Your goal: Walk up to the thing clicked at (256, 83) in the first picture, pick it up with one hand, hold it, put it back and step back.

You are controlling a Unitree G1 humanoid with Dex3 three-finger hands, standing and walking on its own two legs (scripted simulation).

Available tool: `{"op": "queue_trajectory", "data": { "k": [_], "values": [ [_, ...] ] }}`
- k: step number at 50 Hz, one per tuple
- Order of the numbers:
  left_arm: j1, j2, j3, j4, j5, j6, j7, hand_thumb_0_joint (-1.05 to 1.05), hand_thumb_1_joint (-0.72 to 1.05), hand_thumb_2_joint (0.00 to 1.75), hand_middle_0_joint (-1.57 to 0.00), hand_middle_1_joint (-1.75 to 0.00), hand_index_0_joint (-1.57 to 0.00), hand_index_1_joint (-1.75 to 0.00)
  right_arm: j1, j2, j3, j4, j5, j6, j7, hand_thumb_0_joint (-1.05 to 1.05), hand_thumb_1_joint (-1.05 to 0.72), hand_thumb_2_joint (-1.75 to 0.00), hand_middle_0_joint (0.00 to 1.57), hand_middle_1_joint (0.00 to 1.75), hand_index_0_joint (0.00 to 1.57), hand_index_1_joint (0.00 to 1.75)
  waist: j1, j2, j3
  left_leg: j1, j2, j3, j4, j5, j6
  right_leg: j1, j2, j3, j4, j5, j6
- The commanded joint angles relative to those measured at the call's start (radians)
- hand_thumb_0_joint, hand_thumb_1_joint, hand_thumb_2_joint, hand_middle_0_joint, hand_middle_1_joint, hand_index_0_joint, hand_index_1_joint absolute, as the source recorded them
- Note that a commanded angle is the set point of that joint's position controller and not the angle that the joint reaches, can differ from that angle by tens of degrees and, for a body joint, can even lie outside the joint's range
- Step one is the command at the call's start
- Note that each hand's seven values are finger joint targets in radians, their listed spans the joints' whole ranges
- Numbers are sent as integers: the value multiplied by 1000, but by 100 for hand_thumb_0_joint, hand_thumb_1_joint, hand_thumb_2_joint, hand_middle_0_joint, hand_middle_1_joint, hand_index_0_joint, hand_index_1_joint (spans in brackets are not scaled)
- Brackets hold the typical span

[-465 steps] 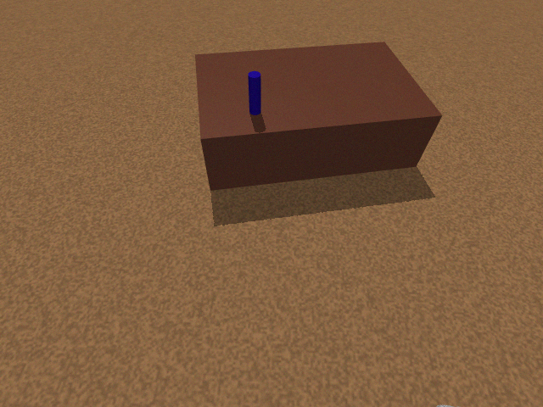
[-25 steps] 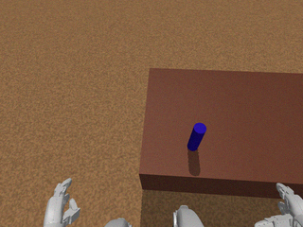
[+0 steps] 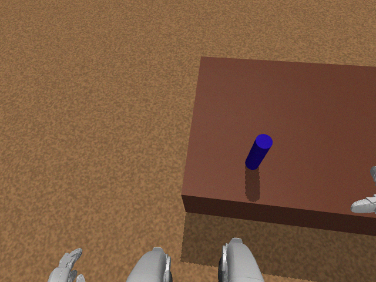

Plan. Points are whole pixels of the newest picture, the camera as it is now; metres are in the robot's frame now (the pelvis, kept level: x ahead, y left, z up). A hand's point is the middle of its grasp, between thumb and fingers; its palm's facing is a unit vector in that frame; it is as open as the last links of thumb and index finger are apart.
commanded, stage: go down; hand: right
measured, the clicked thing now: (257, 153) +0.50 -0.20 -0.28
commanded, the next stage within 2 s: approach in 0.84 s
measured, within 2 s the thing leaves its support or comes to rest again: neither
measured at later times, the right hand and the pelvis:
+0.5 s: hand out of the picture +0.38 -0.38 -0.02, palm faces +0.16 +0.98 -0.12, open 17.0 cm; pelvis -0.01 -0.01 -0.01, yaw +1 degrees
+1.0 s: hand out of the picture +0.40 -0.38 -0.01, palm faces +0.17 +0.98 -0.10, open 17.1 cm; pelvis -0.01 -0.01 -0.02, yaw +2 degrees
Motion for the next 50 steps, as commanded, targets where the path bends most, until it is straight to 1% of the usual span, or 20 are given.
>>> {"op": "queue_trajectory", "data": {
  "k": [1,6,9,11,12,13,15,22,24,25,30,32,35,36,41,43,46,47,48,50],
  "values": [
    [67,197,70,-99,-4,-23,5,0,90,90,-19,-30,-19,-30,-292,-433,-104,-113,23,-123,15,0,48,-5,6,5,5,5,-13,-120,-371,12,-21,-7,-122,274,42,360,27,19,-105,234,-39],
    [80,206,62,-89,-5,-8,-11,0,91,90,-19,-30,-19,-30,-345,-450,-95,-21,17,-152,39,0,46,-4,7,4,5,4,-1,-127,-368,-20,-24,-10,-127,255,42,356,26,18,-95,207,-41],
    [87,208,58,-85,-3,0,-23,0,91,90,-19,-30,-19,-30,-370,-465,-103,22,21,-166,48,0,45,-4,7,4,5,4,-6,-134,-372,-36,-26,-7,-116,270,43,352,23,25,-83,236,-40],
    [94,216,57,-90,-4,7,-29,0,91,90,-19,-30,-19,-30,-421,-497,-108,15,14,-179,50,0,45,-4,7,4,6,4,2,-139,-383,-51,-28,-8,-116,258,44,355,21,27,-78,224,-42],
    [91,216,55,-88,-2,9,-32,0,91,90,-19,-30,-19,-30,-415,-499,-108,23,14,-184,51,0,43,-4,7,4,6,4,-4,-153,-377,-54,-28,-5,-110,251,45,357,22,27,-83,220,-39],
    [94,219,57,-83,-1,12,-36,0,91,90,-19,-30,-19,-30,-433,-479,-96,45,18,-189,56,0,43,-4,7,4,6,4,8,-150,-386,-74,-30,-3,-103,253,45,358,19,31,-72,231,-38],
    [96,222,55,-92,-2,17,-42,0,91,90,-19,-30,-19,-30,-461,-519,-115,25,17,-200,51,0,43,-4,7,4,6,4,0,-159,-389,-68,-30,-2,-104,250,45,355,19,32,-74,224,-39],
    [98,230,50,-91,1,37,-59,0,90,91,-19,-30,-19,-30,-514,-500,-99,76,24,-225,65,0,45,-3,8,4,6,4,8,-193,-415,-155,-37,17,-71,219,49,404,-3,76,-74,266,-21],
    [104,237,52,-89,2,43,-60,0,90,91,-19,-30,-19,-30,-576,-539,-104,34,18,-238,59,0,45,-3,8,4,6,4,14,-214,-440,-155,-37,13,-73,214,51,409,2,65,-66,247,-25],
    [101,228,42,-91,0,45,-62,0,90,91,-19,-30,-19,-30,-546,-513,-100,80,25,-235,64,0,46,-3,8,4,6,4,12,-197,-432,-151,-37,17,-71,214,49,402,-1,72,-71,247,-24],
    [108,240,48,-85,1,53,-67,0,90,91,-19,-30,-19,-30,-594,-539,-111,50,29,-248,63,0,46,-3,8,4,6,4,12,-205,-453,-175,-38,20,-61,207,50,409,-7,86,-63,246,-21],
    [102,226,33,-90,1,56,-70,0,90,92,-19,-30,-18,-30,-569,-538,-107,72,24,-247,62,0,45,-3,8,4,6,4,9,-224,-474,-163,-37,18,-59,242,50,418,0,69,-45,301,-25],
    [114,234,39,-77,1,62,-71,0,90,91,-19,-30,-18,-30,-596,-547,-117,71,31,-253,66,0,43,-4,8,4,6,4,18,-209,-472,-181,-39,21,-49,256,49,415,-4,76,-29,335,-22],
    [112,228,31,-77,2,63,-74,0,90,92,-19,-30,-18,-30,-589,-551,-123,76,31,-256,69,0,44,-4,8,4,6,4,9,-221,-485,-182,-38,21,-40,267,50,421,-7,79,-25,366,-20],
    [115,239,38,-81,4,72,-78,0,90,91,-19,-30,-19,-30,-630,-572,-128,71,29,-266,70,0,44,-4,8,4,6,4,20,-221,-469,-191,-39,20,-39,238,51,391,-7,82,-28,295,-25],
    [111,232,28,-88,2,73,-81,0,90,91,-19,-30,-18,-30,-603,-579,-137,85,30,-264,73,0,46,-4,8,4,6,4,12,-206,-478,-183,-40,21,-32,247,50,381,-6,80,-20,304,-27],
    [118,227,24,-87,3,75,-82,0,90,91,-19,-30,-18,-30,-632,-567,-129,101,31,-265,82,0,46,-4,7,4,6,4,30,-202,-489,-192,-42,21,-34,262,48,381,-5,73,1,333,-30],
    [115,228,23,-87,3,75,-82,0,87,93,-19,-28,-17,-30,-628,-580,-133,110,30,-265,81,0,54,-5,5,5,5,5,30,-203,-472,-197,-41,20,-34,252,48,357,-3,68,4,306,-32],
    [117,226,18,-85,3,75,-83,0,88,91,-20,-30,-19,-30,-632,-594,-139,121,27,-266,80,0,46,-5,7,4,6,4,32,-200,-464,-188,-40,16,-31,255,48,327,2,61,11,292,-35],
    [110,220,11,-87,6,75,-88,0,89,91,-19,-29,-18,-30,-607,-558,-134,166,36,-278,87,0,49,-6,6,5,5,5,36,-170,-441,-223,-42,18,-4,246,47,281,-3,66,35,278,-38]
  ]
}}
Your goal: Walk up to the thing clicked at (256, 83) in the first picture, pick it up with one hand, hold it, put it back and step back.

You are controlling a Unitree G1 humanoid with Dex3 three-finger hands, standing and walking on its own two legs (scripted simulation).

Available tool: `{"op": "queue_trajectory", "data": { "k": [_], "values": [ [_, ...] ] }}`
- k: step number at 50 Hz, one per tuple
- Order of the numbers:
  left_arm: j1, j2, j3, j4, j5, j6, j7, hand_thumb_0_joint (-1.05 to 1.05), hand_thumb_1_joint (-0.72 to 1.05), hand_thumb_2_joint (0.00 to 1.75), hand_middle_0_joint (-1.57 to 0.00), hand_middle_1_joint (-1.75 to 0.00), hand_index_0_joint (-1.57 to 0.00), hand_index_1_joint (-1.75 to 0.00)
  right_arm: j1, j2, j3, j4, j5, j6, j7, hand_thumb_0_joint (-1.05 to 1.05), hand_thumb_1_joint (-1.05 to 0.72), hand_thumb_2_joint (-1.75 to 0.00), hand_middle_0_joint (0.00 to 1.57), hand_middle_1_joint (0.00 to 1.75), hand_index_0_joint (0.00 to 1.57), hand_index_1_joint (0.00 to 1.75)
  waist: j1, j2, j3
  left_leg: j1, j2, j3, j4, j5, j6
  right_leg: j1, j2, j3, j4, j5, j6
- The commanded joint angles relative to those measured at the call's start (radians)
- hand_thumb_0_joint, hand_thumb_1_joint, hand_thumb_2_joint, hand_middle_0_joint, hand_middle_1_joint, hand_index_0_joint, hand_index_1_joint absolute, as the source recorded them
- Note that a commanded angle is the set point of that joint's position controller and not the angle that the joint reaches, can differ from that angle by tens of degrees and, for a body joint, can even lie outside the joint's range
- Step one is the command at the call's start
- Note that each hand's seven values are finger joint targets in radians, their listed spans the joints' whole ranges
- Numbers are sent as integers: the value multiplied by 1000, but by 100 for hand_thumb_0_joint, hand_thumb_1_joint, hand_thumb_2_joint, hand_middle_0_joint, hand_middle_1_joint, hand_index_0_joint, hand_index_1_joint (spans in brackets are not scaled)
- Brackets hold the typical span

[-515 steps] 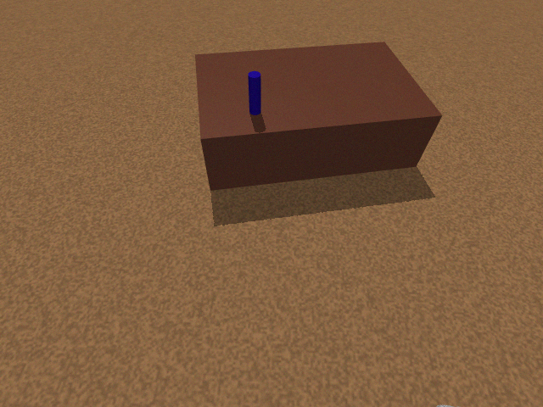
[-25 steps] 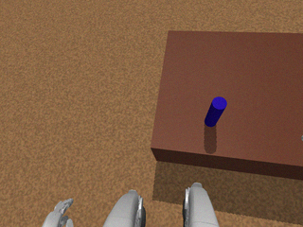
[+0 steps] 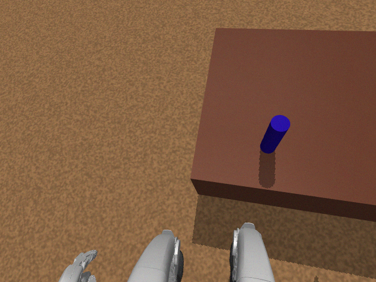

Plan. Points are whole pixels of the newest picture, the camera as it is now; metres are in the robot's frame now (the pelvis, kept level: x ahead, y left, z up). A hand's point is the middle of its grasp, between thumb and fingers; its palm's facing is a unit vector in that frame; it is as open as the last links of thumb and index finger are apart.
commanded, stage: approach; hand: right
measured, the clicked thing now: (273, 136) +0.50 -0.20 -0.26
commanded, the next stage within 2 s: close in in 0.48 s
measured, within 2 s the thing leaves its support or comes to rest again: neither
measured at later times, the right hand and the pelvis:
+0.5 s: hand (330, 146) +0.44 -0.33 -0.18, palm faces +0.12 +0.99 +0.01, open 17.2 cm; pelvis -0.05 +0.01 -0.20, yaw +7 degrees
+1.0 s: hand (285, 142) +0.48 -0.23 -0.26, palm faces +0.15 +0.99 -0.02, open 17.1 cm; pelvis -0.07 +0.02 -0.28, yaw +9 degrees
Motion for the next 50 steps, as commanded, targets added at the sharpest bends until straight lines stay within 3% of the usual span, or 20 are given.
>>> {"op": "queue_trajectory", "data": {
  "k": [1,5,10,12,15,17,19,22,27,28,30,32,34,36,39,40,44,45,47,50],
  "values": [
    [120,213,77,-53,4,-22,7,0,89,91,-19,-29,-19,-30,-269,-333,-24,-122,46,-80,12,0,47,-5,7,4,6,4,-1,-196,-380,-69,-24,7,-82,226,64,456,15,40,-85,258,-20],
    [95,210,63,-68,14,-39,-3,0,88,91,-19,-29,-18,-30,-294,-287,-27,-100,79,-155,30,0,50,-7,6,5,5,5,18,-168,-367,-189,-25,1,19,184,62,312,12,43,24,189,-27],
    [61,219,43,-107,22,-62,-13,0,89,91,-18,-29,-18,-30,-266,-234,-49,-102,153,-265,81,0,48,-4,8,4,7,4,16,-194,-462,-436,-37,17,233,108,66,198,-12,94,190,169,-15],
    [59,224,40,-116,29,-63,-17,0,88,91,-18,-29,-17,-29,-321,-272,-91,-230,176,-310,96,0,48,-3,8,3,7,3,1,-269,-576,-491,-35,15,315,120,66,187,-10,104,265,201,-9],
    [40,233,33,-115,33,-52,-17,0,89,91,-18,-29,-17,-29,-281,-322,-140,-170,189,-322,109,0,48,-1,9,3,7,3,-10,-261,-574,-570,-42,23,411,113,61,99,-16,107,366,204,-8],
    [29,229,31,-99,43,-48,-22,0,90,91,-18,-29,-18,-29,-351,-363,-177,-220,195,-335,113,0,45,0,9,2,7,2,-8,-278,-617,-599,-46,19,473,144,57,31,-18,96,457,223,-9],
    [31,239,39,-94,59,-43,-26,0,91,91,-18,-29,-18,-29,-429,-429,-202,-299,169,-344,112,0,46,-1,9,3,7,3,-18,-355,-717,-634,-50,19,535,146,60,55,-24,96,507,242,-5],
    [20,239,48,-71,70,-34,-37,0,91,91,-18,-29,-18,-30,-488,-367,-162,-267,139,-317,106,0,43,-1,9,2,7,2,11,-364,-717,-721,-53,36,605,93,62,-9,-27,102,568,162,0],
    [32,258,63,-49,84,-6,-48,0,92,90,-19,-30,-19,-29,-579,-405,-137,-307,71,-265,33,0,43,-2,9,3,7,3,16,-391,-778,-793,-62,55,682,35,70,-74,-29,98,646,71,0],
    [28,248,59,-47,88,-2,-52,0,92,90,-19,-30,-19,-29,-577,-362,-110,-292,67,-255,21,0,44,-2,8,3,6,3,29,-367,-761,-804,-66,64,697,35,68,-121,-30,98,674,59,-3],
    [27,250,49,-42,88,9,-53,0,91,89,-19,-30,-20,-30,-603,-394,-136,-325,65,-259,-14,0,44,-1,8,2,6,2,31,-357,-742,-834,-70,81,730,12,70,-168,-29,105,697,13,-4],
    [19,257,52,-42,89,21,-54,0,91,90,-19,-30,-20,-30,-632,-398,-128,-347,55,-252,-46,0,46,-1,8,2,6,2,27,-370,-740,-862,-73,89,755,-36,76,-221,-24,98,711,-58,-4],
    [16,254,50,-46,87,32,-57,0,92,89,-19,-30,-20,-30,-609,-309,-84,-329,53,-233,-74,0,45,-1,8,2,6,2,36,-370,-703,-906,-75,102,786,-71,80,-249,-24,109,712,-109,0],
    [24,254,50,-53,83,45,-56,0,91,89,-19,-30,-20,-29,-645,-347,-100,-410,48,-223,-113,0,44,-1,8,2,6,2,21,-382,-759,-891,-80,101,785,-59,83,-246,-22,94,733,-89,-3],
    [39,248,61,-52,77,61,-56,0,91,89,-19,-30,-19,-29,-612,-254,-44,-438,46,-186,-148,0,43,-2,7,2,6,2,20,-385,-786,-889,-82,103,804,-31,85,-246,-26,88,750,-46,-3],
    [37,246,60,-56,70,65,-55,0,92,89,-19,-30,-20,-29,-630,-275,-53,-484,42,-183,-161,0,43,-2,7,2,5,2,12,-405,-780,-909,-83,106,812,-45,89,-252,-25,93,739,-65,-1],
    [47,225,58,-52,63,80,-52,0,91,89,-19,-30,-20,-29,-573,-242,-59,-466,54,-159,-211,0,42,-2,7,3,5,3,14,-313,-717,-855,-88,94,793,-30,82,-380,-22,71,768,-74,-13],
    [46,215,55,-50,64,80,-53,0,91,89,-19,-30,-19,-29,-537,-200,-36,-434,58,-154,-213,0,42,-3,7,3,5,3,23,-281,-684,-836,-90,92,785,-18,77,-424,-24,69,779,-72,-17],
    [42,211,53,-54,60,84,-49,0,91,89,-19,-30,-20,-29,-545,-245,-63,-482,55,-159,-227,0,42,-3,7,3,5,3,10,-278,-673,-826,-91,84,785,-22,77,-462,-24,62,781,-85,-20],
    [37,202,54,-56,60,85,-48,0,91,89,-19,-30,-20,-29,-523,-189,-49,-463,67,-162,-235,0,42,-3,7,3,5,3,25,-232,-654,-805,-94,75,777,-9,72,-504,-26,59,796,-85,-26]
  ]
}}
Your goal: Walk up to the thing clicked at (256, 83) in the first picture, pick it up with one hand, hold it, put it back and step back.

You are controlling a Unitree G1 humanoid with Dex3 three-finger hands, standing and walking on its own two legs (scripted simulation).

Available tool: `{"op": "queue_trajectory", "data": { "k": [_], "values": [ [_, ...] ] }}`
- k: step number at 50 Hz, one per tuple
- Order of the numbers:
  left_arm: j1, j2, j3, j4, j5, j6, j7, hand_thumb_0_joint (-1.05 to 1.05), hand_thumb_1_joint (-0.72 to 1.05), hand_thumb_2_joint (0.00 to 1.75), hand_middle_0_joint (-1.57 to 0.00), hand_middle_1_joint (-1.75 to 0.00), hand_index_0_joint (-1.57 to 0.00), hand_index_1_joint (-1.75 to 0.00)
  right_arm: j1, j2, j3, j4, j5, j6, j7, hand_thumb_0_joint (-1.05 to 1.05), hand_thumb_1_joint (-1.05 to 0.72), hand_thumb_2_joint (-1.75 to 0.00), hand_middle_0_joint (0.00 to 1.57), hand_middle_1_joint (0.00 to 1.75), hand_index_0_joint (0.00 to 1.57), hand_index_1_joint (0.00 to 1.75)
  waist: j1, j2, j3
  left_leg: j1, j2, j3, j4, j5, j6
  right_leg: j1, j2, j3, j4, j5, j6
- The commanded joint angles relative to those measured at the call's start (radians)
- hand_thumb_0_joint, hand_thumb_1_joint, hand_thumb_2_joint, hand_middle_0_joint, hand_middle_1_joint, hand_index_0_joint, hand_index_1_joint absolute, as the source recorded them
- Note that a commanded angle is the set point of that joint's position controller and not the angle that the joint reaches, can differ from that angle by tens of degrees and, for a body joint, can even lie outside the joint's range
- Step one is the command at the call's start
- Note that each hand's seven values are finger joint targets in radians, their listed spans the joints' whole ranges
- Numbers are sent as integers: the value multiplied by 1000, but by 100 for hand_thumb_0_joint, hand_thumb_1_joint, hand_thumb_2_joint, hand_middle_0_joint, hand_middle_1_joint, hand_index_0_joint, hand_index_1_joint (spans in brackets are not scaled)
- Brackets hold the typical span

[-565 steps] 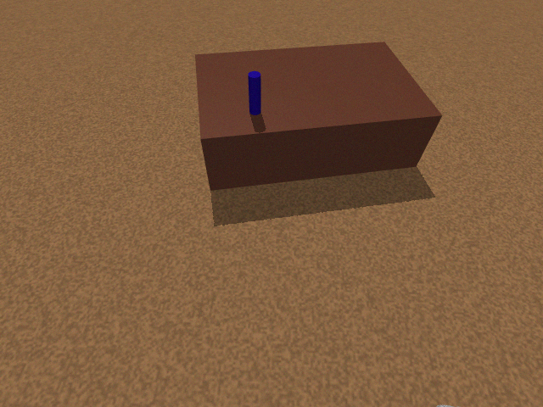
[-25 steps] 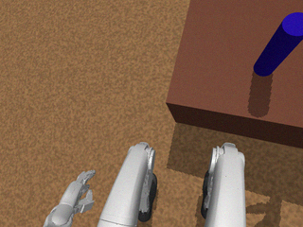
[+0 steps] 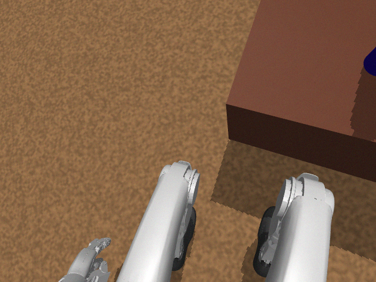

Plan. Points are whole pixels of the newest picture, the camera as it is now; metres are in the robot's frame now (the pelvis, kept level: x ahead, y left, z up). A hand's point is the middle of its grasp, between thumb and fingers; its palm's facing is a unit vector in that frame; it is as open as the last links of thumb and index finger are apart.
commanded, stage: close in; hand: right
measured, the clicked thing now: out of the picture +0.53 -0.31 +0.03
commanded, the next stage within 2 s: rest palm in 0.28 s
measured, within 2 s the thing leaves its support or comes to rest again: leaves its support in 1.72 s
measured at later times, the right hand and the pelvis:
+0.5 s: hand out of the picture +0.52 -0.31 +0.01, palm faces +0.30 +0.95 -0.02, open 17.0 cm; pelvis +0.01 +0.01 +0.00, yaw +0 degrees
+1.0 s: hand out of the picture +0.54 -0.31 +0.02, palm faces +0.30 +0.95 -0.03, open 15.4 cm; pelvis +0.00 +0.00 +0.00, yaw +0 degrees
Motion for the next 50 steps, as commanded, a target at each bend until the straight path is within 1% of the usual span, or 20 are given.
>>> {"op": "queue_trajectory", "data": {
  "k": [1,4,6,10,12,15,19,21,23,27,30,32,34,36,40,42,44,45,46,50],
  "values": [
    [141,211,77,-44,-1,-11,15,0,91,89,-19,-30,-20,-29,-288,-297,-19,-200,40,-69,-18,0,42,-3,6,3,5,3,-22,-203,-630,253,-16,42,-283,214,54,525,17,-76,-183,57,-59],
    [132,217,80,-44,2,-12,18,0,92,88,-19,-30,-20,-29,-258,-264,5,-171,41,-71,-17,0,43,-3,6,3,5,3,-15,-183,-604,250,-21,37,-292,202,53,502,14,-75,-175,41,-61],
    [132,221,84,-49,3,-8,21,0,92,88,-19,-30,-21,-29,-319,-322,-27,-246,45,-82,-28,0,41,-3,6,3,5,3,-34,-199,-659,275,-19,29,-287,206,54,513,13,-80,-177,46,-60],
    [134,219,87,-34,12,-9,23,0,92,88,-19,-30,-20,-29,-319,-243,28,-203,44,-79,-30,0,40,-3,7,3,5,3,-11,-215,-655,263,-23,34,-283,213,54,534,10,-77,-167,53,-55],
    [143,223,87,-23,15,-7,26,0,92,88,-20,-30,-21,-29,-340,-281,14,-231,36,-83,-39,0,41,-3,7,3,5,3,-20,-226,-678,268,-25,38,-279,219,54,548,9,-76,-166,58,-54],
    [135,222,94,-30,16,-2,26,0,92,88,-19,-30,-20,-29,-365,-265,25,-267,38,-80,-50,0,41,-4,6,3,5,3,-29,-245,-736,295,-25,29,-273,261,55,580,7,-82,-158,102,-53],
    [129,210,95,-20,18,0,26,0,92,88,-19,-30,-21,-29,-315,-215,43,-220,40,-69,-66,0,41,-4,6,4,5,4,-26,-202,-680,303,-28,27,-287,262,52,536,5,-84,-154,97,-55],
    [135,217,100,-20,20,3,27,0,85,93,-20,-29,-18,-30,-335,-249,26,-283,33,-75,-74,0,41,-2,9,2,7,2,-34,-234,-718,301,-27,35,-273,276,55,569,5,-81,-158,115,-51],
    [135,215,107,-23,18,6,27,0,86,92,-19,-29,-18,-30,-326,-231,39,-281,28,-69,-77,0,42,0,10,1,9,1,-34,-229,-732,301,-28,37,-272,290,56,596,4,-83,-164,134,-51],
    [130,208,104,-10,17,4,27,0,86,92,-19,-29,-19,-30,-298,-189,62,-254,35,-72,-78,0,47,0,12,3,10,3,-22,-199,-672,294,-27,36,-285,272,53,552,6,-82,-161,103,-54],
    [129,220,109,-12,16,5,28,0,87,92,-20,-29,-19,-30,-336,-205,59,-293,34,-76,-81,0,46,-2,12,4,10,4,-22,-233,-690,266,-26,46,-271,278,57,600,6,-76,-167,118,-51],
    [131,219,109,-10,16,6,26,0,87,92,-20,-29,-19,-30,-354,-174,76,-278,34,-76,-83,0,47,-3,13,5,11,5,-13,-245,-683,238,-24,56,-260,261,61,614,9,-70,-177,108,-48],
    [128,219,108,-17,16,7,26,0,91,90,-20,-31,-21,-30,-368,-216,54,-281,26,-81,-96,0,46,0,23,8,21,8,-18,-239,-678,233,-24,56,-262,242,62,594,11,-70,-178,89,-49],
    [138,219,104,-10,19,9,23,0,91,90,-20,-31,-20,-30,-367,-181,78,-243,20,-81,-95,0,44,-1,30,12,28,12,1,-239,-648,220,-24,64,-259,233,62,598,12,-68,-183,77,-47],
    [142,222,105,-15,20,12,25,0,92,89,-20,-30,-20,-30,-407,-233,66,-254,12,-79,-104,0,47,-3,35,16,33,16,-5,-233,-678,256,-22,48,-280,232,59,578,14,-79,-173,66,-52],
    [138,223,102,-16,18,13,25,0,91,90,-20,-30,-20,-30,-414,-232,58,-252,14,-76,-107,0,46,-6,39,20,38,20,-12,-233,-688,243,-22,52,-273,218,61,581,15,-78,-177,58,-51],
    [155,220,98,9,19,17,25,0,91,90,-20,-30,-20,-30,-406,-218,75,-209,10,-68,-104,0,43,-10,48,26,47,27,-1,-247,-657,240,-21,54,-273,218,61,573,15,-76,-176,58,-51],
    [162,222,97,-10,19,16,24,0,92,89,-20,-30,-20,-30,-391,-214,69,-221,9,-68,-105,0,43,-11,49,27,47,28,7,-225,-691,261,-22,59,-266,262,58,598,13,-72,-167,104,-51],
    [159,227,99,-15,19,18,24,0,91,90,-20,-30,-20,-30,-431,-256,54,-254,4,-71,-110,0,40,-14,52,31,50,31,-1,-247,-712,262,-22,54,-264,258,60,597,14,-74,-168,101,-50],
    [165,223,91,0,19,24,22,0,91,90,-19,-30,-20,-30,-417,-209,79,-206,4,-57,-108,0,33,-23,69,43,67,44,18,-259,-656,223,-23,67,-256,262,61,598,14,-65,-167,110,-50]
  ]
}}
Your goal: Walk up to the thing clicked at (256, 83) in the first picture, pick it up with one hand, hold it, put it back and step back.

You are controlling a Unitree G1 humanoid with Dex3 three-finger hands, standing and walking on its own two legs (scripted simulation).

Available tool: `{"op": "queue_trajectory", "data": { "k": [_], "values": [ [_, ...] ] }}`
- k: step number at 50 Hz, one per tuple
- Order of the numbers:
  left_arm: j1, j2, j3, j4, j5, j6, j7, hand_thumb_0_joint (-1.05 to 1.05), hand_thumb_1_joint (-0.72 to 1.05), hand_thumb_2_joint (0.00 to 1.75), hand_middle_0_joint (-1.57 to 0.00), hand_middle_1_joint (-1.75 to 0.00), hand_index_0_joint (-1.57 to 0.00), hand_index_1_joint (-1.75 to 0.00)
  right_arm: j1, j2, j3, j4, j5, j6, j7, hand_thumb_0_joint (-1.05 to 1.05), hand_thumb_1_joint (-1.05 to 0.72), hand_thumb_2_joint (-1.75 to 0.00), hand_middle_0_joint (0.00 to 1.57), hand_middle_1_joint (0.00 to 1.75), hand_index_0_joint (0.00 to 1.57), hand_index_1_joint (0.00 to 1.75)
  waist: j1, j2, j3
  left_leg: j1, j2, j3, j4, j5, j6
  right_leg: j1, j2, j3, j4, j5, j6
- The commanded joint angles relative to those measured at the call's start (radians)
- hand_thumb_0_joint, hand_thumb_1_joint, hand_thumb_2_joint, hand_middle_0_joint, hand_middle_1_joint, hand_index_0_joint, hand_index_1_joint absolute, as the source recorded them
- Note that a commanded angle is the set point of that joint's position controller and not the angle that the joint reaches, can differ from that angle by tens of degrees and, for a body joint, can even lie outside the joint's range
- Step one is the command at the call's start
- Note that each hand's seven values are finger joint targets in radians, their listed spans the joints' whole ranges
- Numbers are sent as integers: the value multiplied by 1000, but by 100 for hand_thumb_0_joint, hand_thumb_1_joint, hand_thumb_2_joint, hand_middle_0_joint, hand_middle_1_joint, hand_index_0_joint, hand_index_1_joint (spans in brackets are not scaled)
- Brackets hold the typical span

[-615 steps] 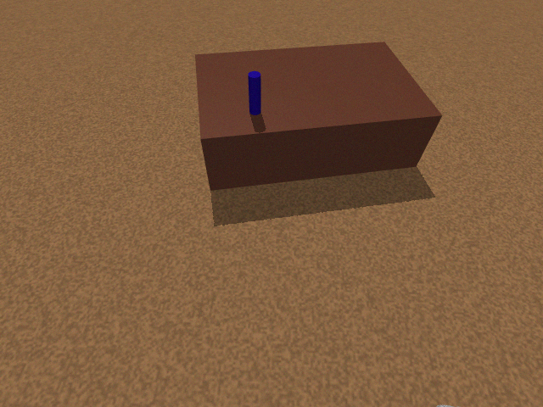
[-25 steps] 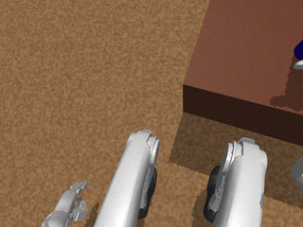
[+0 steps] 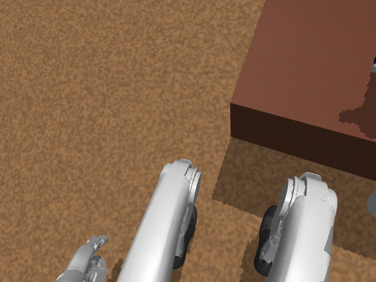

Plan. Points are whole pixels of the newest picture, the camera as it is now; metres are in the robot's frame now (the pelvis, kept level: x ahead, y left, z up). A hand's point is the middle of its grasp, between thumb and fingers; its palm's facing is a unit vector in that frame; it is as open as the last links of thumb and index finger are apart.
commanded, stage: close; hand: right
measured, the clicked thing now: out of the picture +0.53 -0.31 +0.03
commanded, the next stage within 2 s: settle in 0.42 s
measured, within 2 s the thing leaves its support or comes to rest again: leaves its support in 0.72 s
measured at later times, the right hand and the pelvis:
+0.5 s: hand out of the picture +0.54 -0.31 +0.02, palm faces +0.31 +0.95 -0.03, open 7.6 cm; pelvis +0.00 +0.00 +0.00, yaw +0 degrees
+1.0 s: hand out of the picture +0.53 -0.32 +0.09, palm faces +0.33 +0.94 -0.04, open 7.1 cm; pelvis +0.00 +0.00 +0.04, yaw -1 degrees
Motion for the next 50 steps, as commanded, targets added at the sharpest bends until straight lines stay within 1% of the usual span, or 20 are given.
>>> {"op": "queue_trajectory", "data": {
  "k": [1,5,8,10,11,13,15,19,23,26,28,30,34,37,39,42,43,45,46,50],
  "values": [
    [196,227,76,-28,-1,0,11,0,91,90,-19,-30,-20,-30,-364,-288,-23,-216,17,-58,-5,0,32,-24,71,45,70,46,4,-246,-692,251,-16,62,-278,273,49,595,17,-73,-178,121,-67],
    [195,228,72,-32,-2,4,12,0,91,90,-19,-30,-20,-30,-382,-300,-13,-244,12,-52,-4,0,23,-36,87,60,86,60,10,-266,-715,254,-16,60,-277,285,48,610,16,-76,-170,133,-68],
    [202,230,68,-29,-3,7,13,0,91,90,-19,-30,-19,-29,-382,-332,-38,-226,15,-46,-11,0,9,-48,101,74,100,74,6,-253,-700,272,-16,60,-282,273,46,577,17,-78,-172,114,-69],
    [207,222,63,-29,-1,8,11,0,90,90,-19,-30,-19,-29,-385,-299,-18,-205,12,-42,-11,0,-1,-56,108,81,106,81,20,-258,-714,275,-18,61,-276,291,46,589,15,-75,-167,134,-68],
    [206,227,62,-28,-1,10,12,0,91,90,-19,-30,-19,-29,-366,-330,-39,-191,8,-40,-12,0,-7,-60,112,85,110,85,15,-250,-694,269,-20,64,-275,280,46,572,15,-73,-167,123,-68],
    [202,220,57,-39,-2,11,14,0,90,90,-19,-29,-19,-29,-413,-325,-17,-229,5,-42,-13,0,-15,-67,117,92,116,92,17,-264,-709,279,-19,54,-284,276,46,572,16,-81,-165,113,-69],
    [213,228,59,-21,1,12,12,0,90,90,-19,-29,-19,-29,-388,-320,-26,-183,6,-37,-11,0,-21,-71,122,96,120,96,27,-258,-687,275,-19,64,-274,286,44,572,15,-74,-163,123,-68],
    [207,229,52,-39,-1,13,12,0,90,89,-19,-29,-19,-29,-383,-352,-47,-207,4,-37,-13,0,-33,-85,130,109,128,109,13,-259,-704,283,-19,66,-268,284,45,559,17,-72,-160,125,-69],
    [195,227,55,-45,-5,14,11,0,91,89,-19,-29,-19,-29,-376,-299,-9,-207,5,-26,-9,0,-42,-98,134,119,133,119,17,-282,-691,239,-21,73,-270,246,52,589,17,-70,-180,97,-64],
    [192,220,55,-47,-7,10,14,0,92,88,-19,-29,-19,-29,-390,-313,-12,-255,16,-28,-16,0,-44,-104,137,125,137,125,10,-256,-704,277,-21,61,-286,262,46,555,16,-80,-166,95,-70],
    [203,225,61,-36,-6,12,14,0,89,90,-20,-30,-20,-30,-344,-327,-32,-237,17,-22,-15,0,-47,-120,134,136,136,137,3,-252,-713,306,-21,59,-287,288,44,564,14,-83,-164,123,-69],
    [193,221,62,-44,-11,10,17,0,89,90,-20,-30,-20,-30,-420,-315,-2,-305,17,-23,-11,0,-56,-131,137,142,139,142,6,-280,-747,291,-21,57,-293,269,48,602,13,-80,-181,110,-66],
    [201,215,70,-40,-15,5,23,0,89,90,-20,-29,-19,-30,-395,-355,-37,-318,24,-14,-25,0,-57,-133,139,144,141,144,-5,-256,-768,350,-20,44,-327,272,44,592,13,-89,-191,105,-69],
    [197,213,75,-31,-18,5,29,0,90,90,-20,-30,-20,-30,-421,-317,-5,-340,26,-6,-27,0,-53,-131,141,144,143,144,4,-277,-760,345,-19,44,-343,267,47,629,15,-88,-220,100,-67],
    [190,205,75,-40,-25,3,29,0,90,90,-20,-30,-20,-30,-413,-340,-16,-363,21,0,-34,0,-49,-129,142,144,144,144,-13,-308,-795,340,-19,44,-346,270,52,682,15,-88,-240,121,-64],
    [193,204,86,-34,-32,1,33,0,90,90,-20,-30,-20,-30,-381,-294,-1,-324,25,19,-37,0,-49,-128,140,142,143,142,-3,-280,-750,341,-17,45,-375,262,52,691,17,-85,-273,111,-65],
    [201,204,83,-25,-31,0,33,0,90,90,-20,-30,-20,-30,-367,-309,-12,-311,25,20,-37,0,-48,-127,142,143,144,143,-4,-280,-727,354,-15,45,-384,267,51,680,18,-84,-281,112,-66],
    [200,197,84,-44,-38,-4,34,0,90,90,-20,-30,-20,-30,-339,-325,-23,-311,24,27,-37,0,-46,-126,142,142,144,142,-5,-236,-762,415,-14,35,-412,313,43,692,16,-89,-283,150,-72],
    [208,195,92,-42,-39,-3,32,0,91,90,-20,-30,-20,-30,-322,-292,-5,-291,26,34,-33,0,-46,-126,141,142,143,142,4,-222,-754,450,-13,23,-428,338,40,678,16,-96,-284,165,-75],
    [197,191,94,-44,-48,-13,33,0,90,90,-20,-30,-20,-30,-337,-284,8,-296,27,36,-23,0,-45,-124,141,140,143,140,-2,-247,-705,409,-10,24,-461,283,48,703,21,-91,-341,123,-73]
  ]
}}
